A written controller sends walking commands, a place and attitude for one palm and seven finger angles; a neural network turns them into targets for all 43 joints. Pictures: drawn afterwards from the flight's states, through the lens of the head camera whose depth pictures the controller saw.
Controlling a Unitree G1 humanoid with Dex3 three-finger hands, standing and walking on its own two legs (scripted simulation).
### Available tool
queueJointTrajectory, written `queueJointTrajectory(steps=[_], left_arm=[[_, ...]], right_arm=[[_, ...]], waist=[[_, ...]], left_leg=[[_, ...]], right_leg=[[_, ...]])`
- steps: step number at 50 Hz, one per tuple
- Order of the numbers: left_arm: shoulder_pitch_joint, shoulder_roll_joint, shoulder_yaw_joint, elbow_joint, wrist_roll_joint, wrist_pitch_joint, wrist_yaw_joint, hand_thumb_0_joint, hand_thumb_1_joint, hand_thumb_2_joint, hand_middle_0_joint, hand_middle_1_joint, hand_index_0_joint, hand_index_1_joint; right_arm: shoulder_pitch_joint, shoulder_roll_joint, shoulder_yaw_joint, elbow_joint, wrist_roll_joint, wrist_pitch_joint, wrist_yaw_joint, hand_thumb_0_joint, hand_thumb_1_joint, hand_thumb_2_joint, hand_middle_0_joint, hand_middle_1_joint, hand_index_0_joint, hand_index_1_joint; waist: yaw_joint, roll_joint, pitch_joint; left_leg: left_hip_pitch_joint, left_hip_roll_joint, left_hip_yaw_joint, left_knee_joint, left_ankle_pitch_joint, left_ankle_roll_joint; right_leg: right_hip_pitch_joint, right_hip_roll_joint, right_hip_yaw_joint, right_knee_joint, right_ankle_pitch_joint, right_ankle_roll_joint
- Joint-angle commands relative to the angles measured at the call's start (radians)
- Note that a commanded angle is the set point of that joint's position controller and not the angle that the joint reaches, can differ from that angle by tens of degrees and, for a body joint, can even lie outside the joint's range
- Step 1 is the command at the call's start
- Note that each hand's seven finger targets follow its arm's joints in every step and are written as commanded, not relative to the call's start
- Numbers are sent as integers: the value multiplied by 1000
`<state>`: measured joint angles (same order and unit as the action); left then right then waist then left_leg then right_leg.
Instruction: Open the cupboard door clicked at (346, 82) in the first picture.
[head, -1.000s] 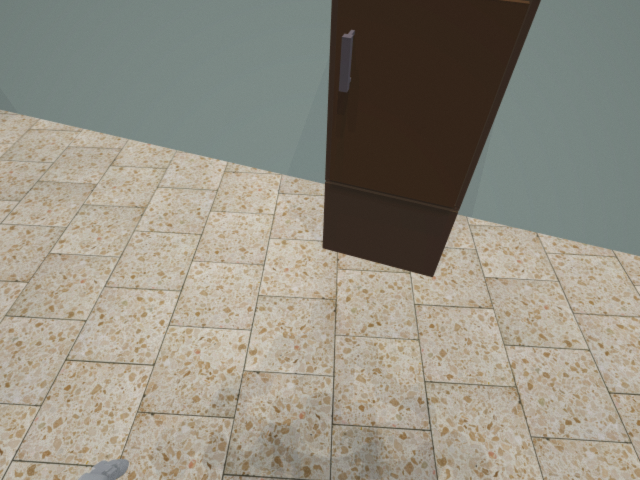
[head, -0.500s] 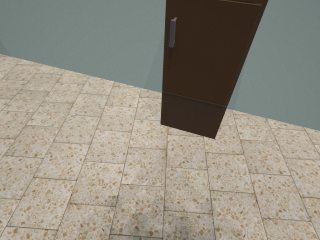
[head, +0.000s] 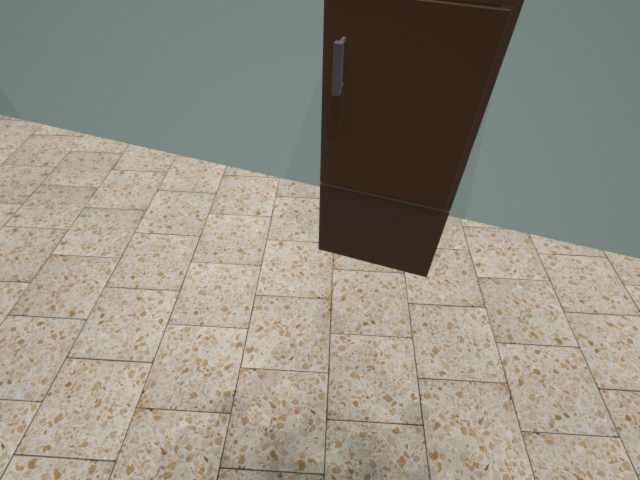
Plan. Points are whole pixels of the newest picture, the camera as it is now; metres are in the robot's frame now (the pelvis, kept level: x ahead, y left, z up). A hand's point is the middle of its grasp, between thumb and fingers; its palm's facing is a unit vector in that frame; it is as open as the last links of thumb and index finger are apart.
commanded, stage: look at it before walking up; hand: left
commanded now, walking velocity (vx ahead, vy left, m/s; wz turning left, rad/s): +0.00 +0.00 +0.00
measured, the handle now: (339, 66) +1.10 +0.01 +0.04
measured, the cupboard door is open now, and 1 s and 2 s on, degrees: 0 0 0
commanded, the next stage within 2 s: walk to a spot facing it in 0.44 s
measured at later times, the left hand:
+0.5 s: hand out of the picture +0.09 +0.25 -0.16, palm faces -0.02 -0.94 -0.34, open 7.4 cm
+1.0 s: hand out of the picture +0.05 +0.25 -0.20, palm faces +0.14 -0.98 -0.17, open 7.4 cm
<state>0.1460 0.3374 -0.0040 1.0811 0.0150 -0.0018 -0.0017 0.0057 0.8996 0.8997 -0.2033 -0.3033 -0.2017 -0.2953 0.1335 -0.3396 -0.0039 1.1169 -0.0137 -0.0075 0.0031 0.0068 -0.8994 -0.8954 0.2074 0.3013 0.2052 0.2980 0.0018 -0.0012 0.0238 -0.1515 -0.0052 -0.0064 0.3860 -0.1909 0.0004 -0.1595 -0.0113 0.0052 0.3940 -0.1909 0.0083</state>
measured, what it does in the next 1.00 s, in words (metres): walks ahead: left foot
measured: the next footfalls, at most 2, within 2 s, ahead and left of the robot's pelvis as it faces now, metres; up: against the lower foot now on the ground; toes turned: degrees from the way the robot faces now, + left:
left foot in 0.88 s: +0.13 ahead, +0.14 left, +0.00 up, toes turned +12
right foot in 1.42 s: +0.38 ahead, +0.02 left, +0.00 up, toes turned -5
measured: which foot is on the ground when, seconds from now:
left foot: down 0.00-0.68, up 0.70-0.86, down 0.88-1.00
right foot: down 0.00-0.90, up 0.92-1.00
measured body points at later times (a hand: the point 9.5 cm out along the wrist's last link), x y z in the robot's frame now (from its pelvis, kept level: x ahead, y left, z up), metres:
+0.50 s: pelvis +0.01 +0.00 +0.00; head +0.02 +0.00 +0.45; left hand +0.09 +0.29 -0.13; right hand +0.09 -0.30 -0.13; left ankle +0.01 +0.12 -0.74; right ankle +0.02 -0.12 -0.74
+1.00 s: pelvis +0.11 +0.07 -0.01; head +0.11 +0.10 +0.44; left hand +0.04 +0.30 -0.18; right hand +0.13 -0.18 -0.15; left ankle +0.09 +0.13 -0.74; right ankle +0.05 -0.08 -0.68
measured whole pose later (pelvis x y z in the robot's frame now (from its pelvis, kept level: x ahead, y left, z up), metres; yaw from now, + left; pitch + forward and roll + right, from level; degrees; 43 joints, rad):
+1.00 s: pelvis +0.11 +0.07 -0.01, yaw +7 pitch -1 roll -1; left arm 0.36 0.22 0.04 1.11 0.03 0.02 0.00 0.01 0.90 0.90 -0.20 -0.30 -0.20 -0.29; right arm 0.33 -0.17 -0.02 1.07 -0.02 -0.04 0.00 0.00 -0.90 -0.90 0.20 0.30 0.20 0.30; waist 0.00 -0.06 0.02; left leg -0.23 -0.01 0.12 0.57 -0.34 0.08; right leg -0.33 -0.08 -0.05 1.04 -0.45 0.01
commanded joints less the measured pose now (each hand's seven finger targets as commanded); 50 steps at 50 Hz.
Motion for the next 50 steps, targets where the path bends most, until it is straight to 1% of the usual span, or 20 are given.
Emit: queueJointTrajectory(steps=[1, 15, 27, 29, 30, 32, 34, 35, 36, 37, 38, 40, 42, 43, 44, 45, 46, 47, 49, 50], left_arm=[[-42, 208, 39, -61, -1, -25, 13, 0, 900, 900, -200, -300, -200, -300], [-40, 209, 38, -60, -3, -30, 14, 0, 900, 900, -200, -300, -200, -300], [-48, 211, 37, -56, -3, -29, 14, 0, 900, 900, -200, -300, -200, -300], [23, 95, 15, -30, -3, -11, 19, 0, 900, 900, -200, -300, -200, -300], [51, 91, 17, -27, 1, -4, 18, 0, 900, 900, -200, -300, -200, -300], [80, 117, 31, -30, 5, 5, 10, 0, 900, 900, -200, -300, -200, -300], [141, 161, 53, -41, 9, 6, 9, 0, 900, 900, -200, -300, -200, -300], [175, 172, 63, -46, 11, 2, 12, 0, 900, 900, -200, -300, -200, -300], [186, 170, 68, -50, 12, -9, 15, 0, 900, 900, -200, -300, -200, -300], [188, 155, 72, -53, 14, -23, 16, 0, 900, 900, -200, -300, -200, -300], [177, 153, 76, -60, 15, -33, 16, 0, 900, 900, -200, -300, -200, -300], [152, 135, 77, -71, 18, -39, 14, 0, 900, 900, -200, -300, -200, -300], [139, 110, 76, -70, 12, -35, 12, 0, 900, 900, -200, -300, -200, -300], [148, 86, 72, -68, 5, -30, 10, 0, 900, 900, -200, -300, -200, -300], [159, 26, 61, -80, -2, -26, 4, 0, 900, 900, -200, -300, -200, -300], [121, -39, 44, -124, -4, -26, -2, 0, 900, 900, -200, -300, -200, -300], [82, -27, 48, -146, 4, -29, 4, 0, 900, 900, -200, -300, -200, -300], [64, -25, 54, -125, 11, -32, 7, 0, 900, 900, -200, -300, -200, -300], [76, -52, 54, -93, 12, -36, -4, 0, 900, 900, -200, -300, -200, -300], [110, -66, 51, -72, 11, -34, -9, 0, 900, 900, -200, -300, -200, -300]], right_arm=[[-52, -205, -37, -65, 4, -24, -9, 0, -900, -900, 200, 300, 200, 300], [-55, -207, -35, -65, 7, -26, -11, 0, -900, -900, 200, 300, 200, 300], [-70, -209, -33, -64, 7, -26, -14, 0, -900, -900, 200, 300, 200, 300], [-13, -83, -4, -40, 0, -9, -6, 0, -900, -900, 200, 300, 200, 300], [10, -70, -1, -40, -3, -1, -4, 0, -900, -900, 200, 300, 200, 300], [12, -64, -4, -54, -10, 8, 0, 0, -900, -900, 200, 300, 200, 300], [9, -49, -8, -84, -11, 13, 1, 0, -900, -900, 200, 300, 200, 300], [-4, -51, -16, -107, -11, 14, 3, 0, -900, -900, 200, 300, 200, 300], [-23, -57, -25, -124, -9, 9, 7, 0, -900, -900, 200, 300, 200, 300], [-20, -52, -29, -134, -7, 0, 11, 0, -900, -900, 200, 300, 200, 300], [-6, -36, -29, -139, -3, -7, 16, 0, -900, -900, 200, 300, 200, 300], [36, 2, -31, -139, 3, -12, 24, 0, -900, -900, 200, 300, 200, 300], [137, 35, -29, -113, 2, -20, 23, 0, -900, -900, 200, 300, 200, 300], [228, 22, -36, -82, 1, -25, 17, 0, -900, -900, 200, 300, 200, 300], [352, -50, -58, -48, -6, -33, 6, 0, -900, -900, 200, 300, 200, 300], [458, -137, -83, -29, -11, -38, -4, 0, -900, -900, 200, 300, 200, 300], [457, -132, -79, -28, -8, -30, -13, 0, -900, -900, 200, 300, 200, 300], [410, -72, -64, -32, -6, -34, -17, 0, -900, -900, 200, 300, 200, 300], [327, 4, -46, -50, -4, -54, -24, 0, -900, -900, 200, 300, 200, 300], [315, 28, -38, -44, 0, -66, -27, 0, -900, -900, 200, 300, 200, 300]], waist=[[-2, 2, -12], [-4, 2, -62], [-2, -6, -48], [2, -8, -67], [8, -25, -56], [21, -63, 33], [46, -183, 66], [60, -219, 76], [65, -201, 105], [52, -152, 101], [39, -120, 88], [12, -112, 73], [-30, -91, 54], [-60, -33, 19], [-105, 175, -14], [-126, 400, -7], [-115, 243, 18], [-94, 164, 61], [-53, 43, 109], [-30, 36, 100]], left_leg=[[-25, 115, -104, -89, -12, 29], [15, 122, -95, -69, 94, 26], [29, 125, -92, -79, 126, 25], [9, 109, -79, -55, 29, 11], [-28, 95, -75, -31, -70, 13], [-161, 54, -61, 16, -245, 14], [-287, 11, 13, 195, -278, 5], [-357, 20, 24, 315, -303, 6], [-405, 49, 13, 409, -305, 9], [-429, 70, 3, 454, -283, 12], [-419, 85, 8, 442, -278, 11], [-330, 87, 52, 335, -258, 8], [-113, 43, 121, 159, -125, 4], [42, 20, 125, 86, -70, 7], [179, 134, -91, -30, -180, 52], [230, 363, -462, -181, -217, 151], [197, 419, -523, -206, -217, 210], [130, 382, -462, -205, -178, 203], [52, 331, -341, -199, 21, 189], [52, 305, -262, -198, 146, 175]], right_leg=[[-30, -106, 113, -90, -40, -35], [10, -110, 105, -76, 83, -38], [16, -109, 98, -75, 127, -35], [34, -111, 80, -66, -17, -15], [33, -110, 93, -71, -143, -17], [12, -137, 145, -116, -351, -39], [38, -244, 265, -210, -507, -96], [62, -310, 329, -254, -534, -139], [61, -352, 354, -267, -489, -172], [87, -366, 338, -253, -386, -191], [106, -364, 276, -220, -278, -193], [77, -331, 140, -158, -154, -167], [-40, -265, 19, -63, -128, -109], [-118, -211, -49, 54, -126, -74], [-252, -124, -132, 327, -144, -25], [-474, -7, -167, 606, -418, 28], [-528, -45, -53, 725, -413, 0], [-533, -90, -21, 779, -322, -13], [-503, -127, -7, 787, -188, -2], [-473, -132, -19, 771, -140, 7]])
